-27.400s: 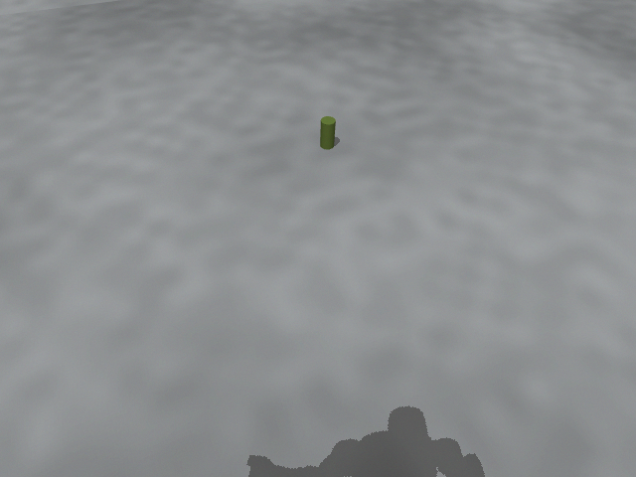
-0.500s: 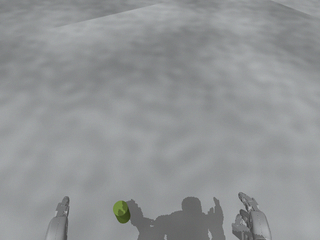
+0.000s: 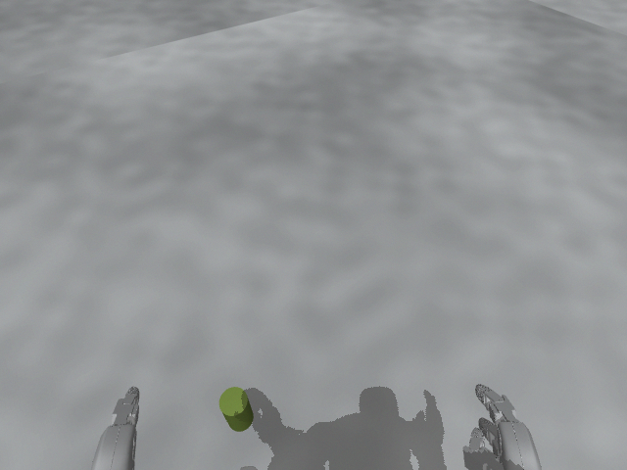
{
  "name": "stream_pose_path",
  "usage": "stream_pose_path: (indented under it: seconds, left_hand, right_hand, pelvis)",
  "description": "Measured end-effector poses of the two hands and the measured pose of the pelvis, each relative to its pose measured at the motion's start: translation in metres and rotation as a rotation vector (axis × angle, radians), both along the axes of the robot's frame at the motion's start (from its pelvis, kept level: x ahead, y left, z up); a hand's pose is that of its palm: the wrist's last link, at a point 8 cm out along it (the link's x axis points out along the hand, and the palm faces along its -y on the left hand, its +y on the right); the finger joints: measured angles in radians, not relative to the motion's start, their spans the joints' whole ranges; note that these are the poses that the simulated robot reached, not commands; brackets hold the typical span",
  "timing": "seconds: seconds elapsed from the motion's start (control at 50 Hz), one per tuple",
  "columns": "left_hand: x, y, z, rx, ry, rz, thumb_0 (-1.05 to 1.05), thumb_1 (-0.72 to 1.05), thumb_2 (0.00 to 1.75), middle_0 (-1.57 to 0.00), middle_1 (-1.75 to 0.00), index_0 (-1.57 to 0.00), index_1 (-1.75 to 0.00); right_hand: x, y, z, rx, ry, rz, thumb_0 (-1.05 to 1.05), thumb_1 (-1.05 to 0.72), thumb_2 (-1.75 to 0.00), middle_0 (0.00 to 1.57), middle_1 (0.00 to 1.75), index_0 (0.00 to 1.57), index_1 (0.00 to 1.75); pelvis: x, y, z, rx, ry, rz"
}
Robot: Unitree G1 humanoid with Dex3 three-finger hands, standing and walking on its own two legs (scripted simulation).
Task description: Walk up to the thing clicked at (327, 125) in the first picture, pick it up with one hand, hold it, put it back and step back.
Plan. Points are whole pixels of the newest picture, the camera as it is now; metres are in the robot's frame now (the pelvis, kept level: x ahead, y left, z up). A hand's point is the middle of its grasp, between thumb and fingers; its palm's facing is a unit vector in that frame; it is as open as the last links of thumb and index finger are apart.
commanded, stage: home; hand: left
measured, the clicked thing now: (237, 409) +0.40 +0.20 -0.65
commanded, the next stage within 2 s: stand in 1.04 s
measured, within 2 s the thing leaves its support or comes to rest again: neither
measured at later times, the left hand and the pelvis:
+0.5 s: hand (170, 468) +0.16 +0.18 -0.06, palm faces +0.10 -0.95 -0.28, open 17.7 cm; pelvis -0.01 +0.00 +0.00, yaw +0 degrees
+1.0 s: hand (167, 447) +0.18 +0.18 -0.06, palm faces +0.10 -0.95 -0.28, open 17.7 cm; pelvis +0.01 +0.00 +0.00, yaw +0 degrees
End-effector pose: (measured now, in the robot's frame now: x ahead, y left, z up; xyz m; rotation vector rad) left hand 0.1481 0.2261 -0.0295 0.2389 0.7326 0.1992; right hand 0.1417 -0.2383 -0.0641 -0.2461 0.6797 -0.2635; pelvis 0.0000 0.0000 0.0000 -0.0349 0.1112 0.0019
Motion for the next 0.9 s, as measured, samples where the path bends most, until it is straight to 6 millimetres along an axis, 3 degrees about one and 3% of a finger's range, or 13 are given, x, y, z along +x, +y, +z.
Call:
stream_pose_path:
  seconds: [0.44, 0.9]
  left_hand:
    - [-0.009, -0.003, 0.0, -0.002, -0.013, 0.0, -0.02, -0.59, 0.02, -0.05, -0.04, -0.05, -0.05]
    - [0.011, 0.004, 0.0, -0.002, -0.008, 0.0, -0.02, -0.6, 0.02, -0.05, -0.04, -0.05, -0.04]
  right_hand:
    - [-0.003, -0.002, 0.001, -0.003, -0.029, 0.012, 0.02, -0.9, -0.9, 0.2, 0.31, 0.21, 0.31]
    - [0.017, 0.006, 0.0, -0.003, -0.012, 0.012, 0.02, -0.9, -0.9, 0.21, 0.31, 0.21, 0.31]
  pelvis:
    - [-0.009, -0.003, -0.001, 0.005, -0.005, -0.002]
    - [0.01, 0.003, 0.001, 0.001, 0.012, -0.004]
